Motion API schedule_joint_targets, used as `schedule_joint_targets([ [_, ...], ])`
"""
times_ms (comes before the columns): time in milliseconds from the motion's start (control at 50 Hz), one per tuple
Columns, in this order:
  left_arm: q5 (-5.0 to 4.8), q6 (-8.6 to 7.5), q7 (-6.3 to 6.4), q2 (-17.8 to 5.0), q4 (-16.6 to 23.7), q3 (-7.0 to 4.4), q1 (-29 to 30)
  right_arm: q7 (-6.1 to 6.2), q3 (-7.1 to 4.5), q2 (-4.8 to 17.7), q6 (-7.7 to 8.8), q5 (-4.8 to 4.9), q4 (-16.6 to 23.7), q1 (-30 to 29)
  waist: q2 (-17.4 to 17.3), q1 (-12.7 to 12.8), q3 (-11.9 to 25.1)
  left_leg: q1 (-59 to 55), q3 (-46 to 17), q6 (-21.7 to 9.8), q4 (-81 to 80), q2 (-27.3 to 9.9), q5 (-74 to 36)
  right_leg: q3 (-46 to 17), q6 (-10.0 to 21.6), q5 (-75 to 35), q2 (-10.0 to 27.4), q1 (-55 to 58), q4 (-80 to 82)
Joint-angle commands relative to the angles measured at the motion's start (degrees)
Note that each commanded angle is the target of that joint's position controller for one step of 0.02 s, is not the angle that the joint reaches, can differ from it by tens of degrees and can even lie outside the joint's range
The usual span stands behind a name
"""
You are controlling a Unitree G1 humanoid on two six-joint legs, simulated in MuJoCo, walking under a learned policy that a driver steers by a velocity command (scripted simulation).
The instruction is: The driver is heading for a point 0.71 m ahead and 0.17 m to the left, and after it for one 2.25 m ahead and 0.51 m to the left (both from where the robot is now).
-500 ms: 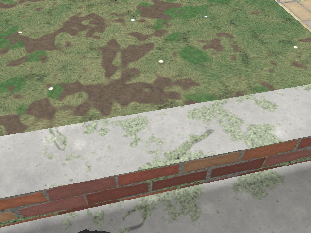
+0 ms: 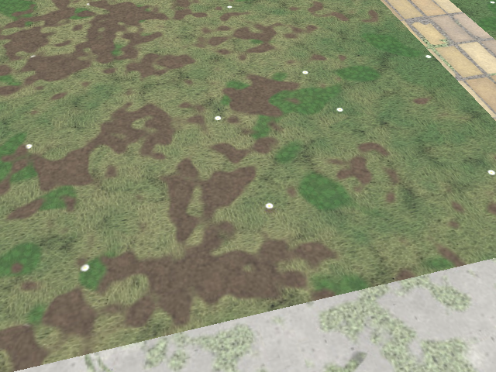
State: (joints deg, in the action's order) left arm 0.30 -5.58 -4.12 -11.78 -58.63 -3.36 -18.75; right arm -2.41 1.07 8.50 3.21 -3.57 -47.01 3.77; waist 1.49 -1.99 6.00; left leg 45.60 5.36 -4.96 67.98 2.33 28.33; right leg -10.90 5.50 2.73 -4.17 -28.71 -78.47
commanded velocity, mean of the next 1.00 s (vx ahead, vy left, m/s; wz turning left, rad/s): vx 0.32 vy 0.00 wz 0.02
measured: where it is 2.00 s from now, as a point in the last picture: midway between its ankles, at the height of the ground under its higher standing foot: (222, 228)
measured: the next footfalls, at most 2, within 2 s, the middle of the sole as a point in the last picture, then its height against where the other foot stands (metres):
right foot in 0.38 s outside the picture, level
left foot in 0.88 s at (215, 369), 0.18 m higher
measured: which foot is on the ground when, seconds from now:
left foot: down 0.00-0.48, up 0.50-0.86, down 0.88-1.00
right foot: up 0.00-0.36, down 0.38-0.96, up 0.98-1.00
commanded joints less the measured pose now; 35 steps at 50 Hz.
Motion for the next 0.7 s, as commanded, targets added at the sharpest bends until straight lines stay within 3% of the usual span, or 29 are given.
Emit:
schedule_joint_targets([
  [20,1.89,0.45,-0.42,1.1,6.1,0.43,2.1,-1.79,-3.12,5.1,1.34,1.14,-7.6,9.0,0.0,1.6,1.6,-25.2,-33.6,-13.3,-34.2,-14.9,-37.9,-7.2,3.9,3.6,-3.4,-32.9,-32.0],
  [40,2.28,0.51,0.49,2.0,6.7,1.56,3.3,-1.1,-1.47,-0.4,1.38,1.4,-8.9,4.9,0.5,4.5,3.4,-23.9,-30.0,-11.8,-35.5,-13.9,-38.5,-6.5,5.2,4.7,-1.2,-34.4,-31.8],
  [60,1.6,1.0,1.48,2.5,5.8,2.06,1.3,-0.91,-0.24,-3.5,1.45,0.98,-8.1,-0.5,-0.7,7.4,2.7,-19.7,-25.3,-8.2,-40.1,-12.6,-37.3,-6.7,5.3,5.1,0.9,-33.7,-28.6],
  [80,2.01,1.75,1.98,0.8,5.8,1.98,1.2,-1.27,0.09,-3.8,1.34,-0.33,-8.4,-0.2,0.4,7.8,4.4,-20.4,-22.5,-8.6,-40.6,-12.5,-38.8,-4.9,3.5,3.3,1.6,-34.9,-26.9],
  [100,2.01,1.55,2.03,0.6,5.8,2.32,2.7,-1.08,-0.36,-2.4,1.85,-0.58,-8.3,1.0,0.3,7.6,4.3,-20.7,-17.3,-7.4,-41.2,-10.5,-38.5,-2.9,2.3,3.4,2.4,-35.6,-24.4],
  [120,1.21,1.54,1.19,0.8,6.2,2.55,4.7,-1.72,-0.45,-1.3,1.86,-0.54,-7.1,-0.2,1.8,8.6,4.3,-18.0,-11.4,-5.1,-42.4,-8.7,-40.0,0.7,-0.3,2.0,5.6,-30.6,-20.4],
  [140,1.26,1.62,-0.23,-0.1,4.5,2.29,2.8,-2.03,-0.11,-0.5,2.66,0.16,-4.9,-2.8,-0.1,9.9,4.3,-12.9,-6.0,-3.8,-43.8,-6.3,-43.5,5.0,-2.5,0.8,7.6,-23.8,-18.5],
  [180,0.72,0.88,-1.64,-3.6,3.2,1.42,1.9,-1.7,-0.73,4.2,3.65,0.19,-3.6,-0.9,-3.9,8.3,3.6,-9.2,-2.0,-3.7,-46.3,-5.0,-53.3,10.4,-6.1,3.6,6.4,-14.6,-23.3],
  [220,1.89,0.61,-1.49,-5.1,5.6,1.15,7.3,-1.02,-0.89,7.4,3.59,0.89,-2.5,0.7,-2.2,6.6,3.2,-16.7,-2.1,-4.1,-44.5,-6.6,-57.2,11.1,-8.3,1.5,8.1,-12.9,-13.1],
  [240,2.38,0.81,-1.28,-4.7,6.6,1.36,8.6,-0.8,-1.1,8.5,3.66,1.12,-1.5,-1.1,-0.2,7.0,3.1,-21.0,-1.3,-3.3,-43.3,-6.8,-57.0,11.3,-9.1,-2.7,10.1,-10.6,0.9],
  [260,2.7,1.37,-0.83,-3.5,6.9,1.62,8.5,-0.85,-1.01,8.2,3.74,1.72,-0.7,-3.5,-1.2,8.1,2.7,-19.6,-0.6,-3.4,-43.0,-6.9,-59.2,11.6,-9.5,-6.7,10.9,-2.5,12.7],
  [280,2.89,2.55,-0.08,-3.2,7.9,1.5,10.1,-1.3,-2.15,9.4,3.73,2.27,-1.9,-1.1,-4.1,7.2,0.3,-19.6,-2.8,-6.0,-44.0,-9.2,-58.5,12.7,-9.4,-5.9,10.1,0.2,20.7],
  [320,3.34,4.97,0.99,-3.6,8.5,1.04,9.0,-3.39,-4.13,10.7,3.69,1.76,-7.2,10.0,-8.2,4.4,-2.6,-35.5,-7.5,-12.3,-44.2,-15.2,-62.6,16.5,-8.5,3.6,7.0,-5.5,28.5],
  [360,2.66,5.2,2.94,-3.0,12.0,1.72,8.8,-4.03,-5.33,11.1,2.41,1.35,-8.7,12.7,-12.2,3.2,-3.3,-50.2,-14.7,-15.4,-43.1,-23.0,-64.2,14.4,-5.8,10.8,7.8,-11.6,39.8],
  [400,-0.37,3.51,4.04,-4.3,12.6,1.4,7.0,-3.97,-5.53,11.4,0.58,0.04,-7.7,11.1,-7.8,3.5,-0.4,-50.7,-14.8,-14.0,-39.8,-22.0,-63.3,14.7,-2.5,7.5,4.9,-2.4,47.9],
  [420,-0.8,2.71,4.27,-5.3,11.4,0.75,6.0,-3.58,-5.64,9.8,0.16,-0.34,-7.8,14.4,-4.9,0.4,3.4,-47.0,-11.6,-12.0,-37.5,-16.7,-58.6,14.9,0.4,0.1,3.3,6.3,44.0],
  [440,0.0,2.6,4.01,-4.7,10.5,0.65,5.0,-3.33,-5.63,9.7,-0.46,-0.24,-8.0,15.6,-2.5,-0.4,4.5,-42.0,-8.8,-10.3,-36.5,-12.9,-47.2,13.2,3.1,-0.7,4.0,11.1,43.8],
  [460,0.82,2.83,3.2,-3.8,9.6,0.71,3.8,-3.4,-5.67,10.0,-1.39,-0.23,-6.6,12.3,-0.1,0.6,3.3,-36.0,-6.1,-9.0,-35.2,-9.3,-34.2,9.0,5.8,4.2,5.9,13.5,47.4],
  [480,1.42,2.94,2.61,-4.3,8.6,0.55,2.4,-3.38,-5.69,9.4,-2.38,0.18,-5.0,9.2,5.5,1.9,2.1,-28.1,-2.2,-5.7,-30.8,-4.1,-17.6,-1.2,10.2,13.7,10.8,17.1,55.4],
  [520,2.0,3.72,2.43,-9.0,5.5,-0.87,-9.7,-3.12,-6.09,9.6,-2.72,0.23,-3.8,3.6,11.3,9.3,-1.7,-7.0,-4.0,-2.5,-12.9,-0.3,-7.0,-22.4,16.9,20.2,20.8,31.6,68.4],
  [540,2.49,2.95,2.29,-9.1,2.7,-1.09,-16.8,-2.72,-6.44,10.0,-1.86,1.49,-5.0,2.3,12.2,12.4,-4.1,5.2,-7.8,-2.3,12.2,1.5,-3.6,-26.7,18.9,18.5,23.9,35.6,68.5],
  [560,4.25,2.76,2.29,-7.7,-1.3,-0.45,-22.9,-2.54,-5.74,8.1,-0.54,2.24,-5.3,0.3,10.4,13.3,-4.6,20.3,-12.8,-4.7,41.7,4.5,-3.8,-25.0,17.0,15.9,23.4,39.2,64.9],
  [580,5.97,3.48,2.15,-4.7,-4.5,0.63,-25.0,-2.17,-4.37,5.4,0.96,2.48,-4.3,-0.7,7.4,11.9,-4.9,32.1,-15.8,-8.1,60.0,5.8,-6.5,-19.5,14.9,7.1,23.1,39.2,61.0],
  [600,6.99,3.87,1.58,0.0,-6.3,2.81,-23.4,-1.99,-2.82,3.1,1.68,1.62,-2.9,-1.2,4.3,9.6,-4.2,40.8,-16.4,-11.1,69.2,5.7,-9.1,-14.5,13.7,1.7,23.0,39.1,58.5],
  [620,7.11,3.91,1.12,3.6,-7.8,4.66,-21.4,-2.03,-1.38,1.1,1.29,0.99,-0.7,-1.7,-0.1,7.4,-2.7,44.9,-15.8,-13.0,72.4,3.5,-9.4,-9.7,12.1,3.0,22.5,37.7,58.1],
  [640,6.73,3.75,0.98,5.2,-8.3,5.96,-18.1,-2.18,-0.05,-0.8,0.38,0.79,1.6,-2.4,-2.1,4.7,-2.0,46.3,-13.9,-13.8,73.3,0.8,-7.6,-5.1,10.4,7.3,21.4,33.9,59.2],
  [660,7.0,3.44,1.19,5.9,-8.1,6.65,-13.4,-2.42,1.37,-2.4,-0.62,0.49,4.1,-3.7,-1.0,2.0,-2.8,45.0,-11.3,-14.4,73.1,-1.6,-6.0,-1.0,9.2,12.5,19.6,25.5,62.6],
  [680,7.71,2.69,1.16,5.5,-6.5,6.8,-8.2,-2.43,1.96,-1.7,-1.15,0.69,6.2,-5.8,-1.9,-0.2,-4.1,39.6,-7.8,-14.2,65.1,-4.3,-5.9,3.0,8.6,16.1,17.6,16.4,67.6],
  [700,8.46,1.67,1.35,4.3,-4.6,6.59,-3.5,-2.37,2.34,-1.2,-1.4,1.83,7.4,-7.1,-1.9,-1.5,-5.2,31.9,-4.6,-13.5,56.0,-6.5,-9.0,6.9,8.0,17.6,14.8,6.8,71.4],
])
